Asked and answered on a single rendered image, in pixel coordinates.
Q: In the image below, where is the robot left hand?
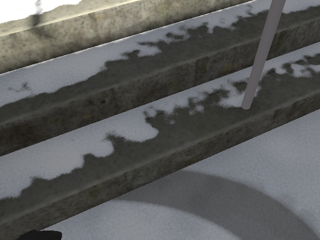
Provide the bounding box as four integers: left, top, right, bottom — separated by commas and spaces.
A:
16, 229, 62, 240

